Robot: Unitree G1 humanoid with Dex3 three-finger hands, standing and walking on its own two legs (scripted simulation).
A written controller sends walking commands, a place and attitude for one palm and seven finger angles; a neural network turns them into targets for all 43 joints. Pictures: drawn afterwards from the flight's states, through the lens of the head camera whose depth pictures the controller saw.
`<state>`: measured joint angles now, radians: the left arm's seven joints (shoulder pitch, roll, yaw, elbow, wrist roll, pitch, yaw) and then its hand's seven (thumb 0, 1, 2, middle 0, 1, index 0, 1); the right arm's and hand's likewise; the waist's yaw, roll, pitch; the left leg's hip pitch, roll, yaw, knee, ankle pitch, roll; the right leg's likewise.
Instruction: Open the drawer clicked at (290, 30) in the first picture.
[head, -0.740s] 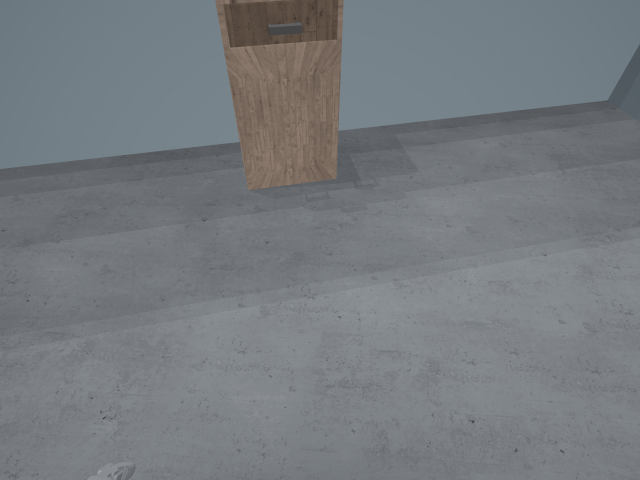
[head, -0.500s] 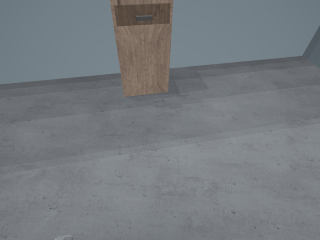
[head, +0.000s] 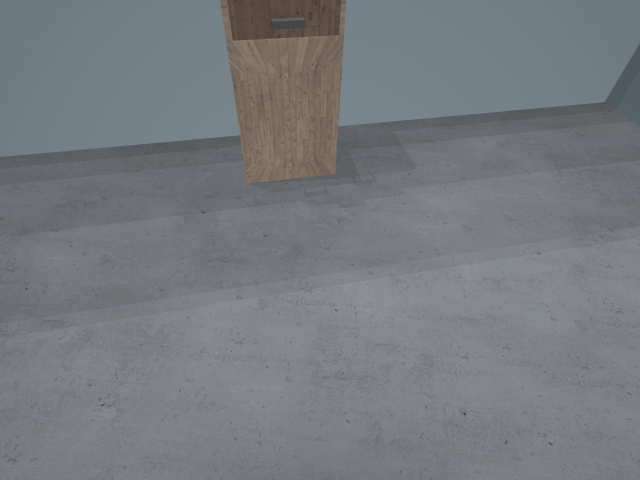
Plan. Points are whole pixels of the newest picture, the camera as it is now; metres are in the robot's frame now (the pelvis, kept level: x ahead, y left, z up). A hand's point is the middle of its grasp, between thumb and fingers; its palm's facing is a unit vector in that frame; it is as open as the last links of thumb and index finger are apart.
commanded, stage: stand and wait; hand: left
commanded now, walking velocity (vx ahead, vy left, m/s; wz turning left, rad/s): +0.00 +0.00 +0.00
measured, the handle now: (287, 21) +1.58 +0.22 -0.02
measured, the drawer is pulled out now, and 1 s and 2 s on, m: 0.00 0.00 0.00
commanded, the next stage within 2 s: look at it before walking up in 0.08 s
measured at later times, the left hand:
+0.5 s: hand out of the picture +0.09 +0.25 -0.15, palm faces -0.02 -0.94 -0.33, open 7.3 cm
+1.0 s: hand out of the picture +0.07 +0.22 -0.17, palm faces -0.05 -0.96 -0.27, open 7.3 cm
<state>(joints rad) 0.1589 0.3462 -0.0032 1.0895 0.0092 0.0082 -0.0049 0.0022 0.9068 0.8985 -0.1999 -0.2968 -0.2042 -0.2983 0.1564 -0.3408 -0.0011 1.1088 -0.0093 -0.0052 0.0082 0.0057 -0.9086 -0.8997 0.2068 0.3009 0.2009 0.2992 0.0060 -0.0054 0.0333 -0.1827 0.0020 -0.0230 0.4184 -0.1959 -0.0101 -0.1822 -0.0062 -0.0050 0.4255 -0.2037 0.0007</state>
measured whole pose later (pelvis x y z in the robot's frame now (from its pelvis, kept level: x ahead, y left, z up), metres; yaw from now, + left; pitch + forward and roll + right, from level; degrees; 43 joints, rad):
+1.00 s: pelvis +0.04 +0.00 +0.00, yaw -3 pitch -1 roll +0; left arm 0.25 0.29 0.00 1.09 0.02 0.03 -0.02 0.00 0.91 0.90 -0.20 -0.30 -0.20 -0.30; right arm 0.19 -0.28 0.00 1.11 -0.02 0.01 0.01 0.00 -0.91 -0.90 0.20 0.30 0.20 0.30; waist 0.02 -0.01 -0.02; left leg -0.16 0.02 0.03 0.46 -0.30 0.00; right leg -0.19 0.01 0.04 0.50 -0.32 -0.01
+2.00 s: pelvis +0.42 +0.00 -0.01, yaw -21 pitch -1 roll +0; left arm 0.10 0.17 0.06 1.00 0.03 0.02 -0.03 0.00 0.91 0.90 -0.19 -0.30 -0.20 -0.30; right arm 0.53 -0.11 -0.02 1.17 -0.03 -0.08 -0.02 0.00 -0.92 -0.90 0.20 0.30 0.20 0.30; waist -0.07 -0.02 0.07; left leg 0.09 0.01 0.32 0.30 -0.38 0.03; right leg -0.56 -0.09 -0.11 0.75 -0.15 -0.03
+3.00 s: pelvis +0.81 -0.17 -0.01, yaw -35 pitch -1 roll +2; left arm 0.18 0.19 0.08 0.99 0.03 0.01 -0.02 0.00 0.92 0.90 -0.19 -0.30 -0.20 -0.30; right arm 0.35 -0.16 -0.06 1.09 -0.03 -0.04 -0.01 0.00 -0.93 -0.90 0.20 0.30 0.20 0.30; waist -0.03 0.00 0.08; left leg -0.05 0.13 0.35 0.47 -0.36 -0.05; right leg -0.49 -0.12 -0.12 0.68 -0.17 0.01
